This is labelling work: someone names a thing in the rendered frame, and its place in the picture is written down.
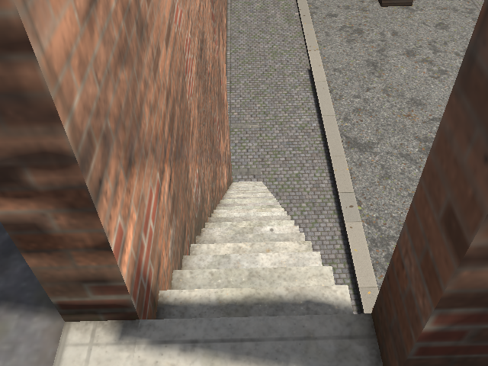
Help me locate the stairs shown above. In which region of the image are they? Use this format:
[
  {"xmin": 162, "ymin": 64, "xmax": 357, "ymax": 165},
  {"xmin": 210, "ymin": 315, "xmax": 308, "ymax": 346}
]
[{"xmin": 156, "ymin": 181, "xmax": 354, "ymax": 319}]

